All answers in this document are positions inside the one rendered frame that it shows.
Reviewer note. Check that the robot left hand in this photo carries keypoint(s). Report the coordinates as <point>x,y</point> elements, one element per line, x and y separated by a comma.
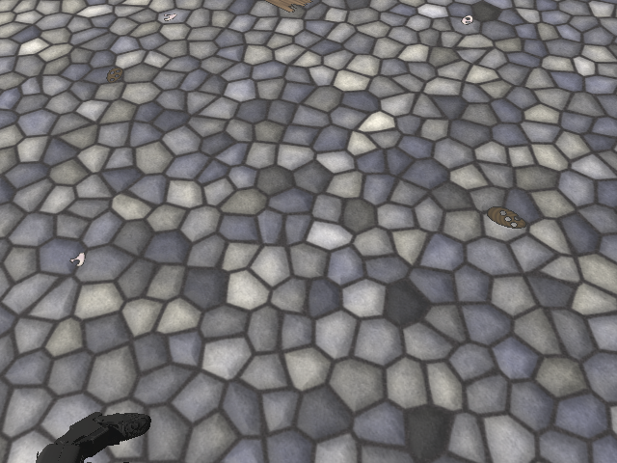
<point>92,434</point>

